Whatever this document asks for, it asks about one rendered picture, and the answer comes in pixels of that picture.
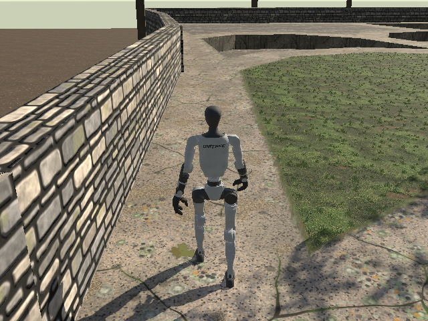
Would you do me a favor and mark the robot left upper arm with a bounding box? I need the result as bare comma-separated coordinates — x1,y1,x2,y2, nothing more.
183,135,200,173

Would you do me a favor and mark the robot foot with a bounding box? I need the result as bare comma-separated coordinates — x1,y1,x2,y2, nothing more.
195,248,205,262
225,270,235,288

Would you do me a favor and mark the left robot forearm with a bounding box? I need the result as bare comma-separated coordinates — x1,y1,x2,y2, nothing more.
175,163,189,197

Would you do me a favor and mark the robot right upper arm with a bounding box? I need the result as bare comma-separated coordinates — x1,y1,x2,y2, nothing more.
227,134,245,169

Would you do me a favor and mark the robot right hand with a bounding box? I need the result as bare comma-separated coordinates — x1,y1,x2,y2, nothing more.
233,179,248,191

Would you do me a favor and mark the robot left hand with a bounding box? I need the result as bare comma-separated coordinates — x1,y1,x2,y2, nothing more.
173,196,188,215

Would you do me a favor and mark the right robot foot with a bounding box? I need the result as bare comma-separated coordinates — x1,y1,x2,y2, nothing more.
225,270,235,288

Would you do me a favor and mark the left robot foot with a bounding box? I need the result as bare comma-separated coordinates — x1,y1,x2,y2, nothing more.
195,248,205,262

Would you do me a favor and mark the right robot forearm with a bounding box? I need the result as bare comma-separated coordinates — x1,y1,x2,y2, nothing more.
237,160,248,182

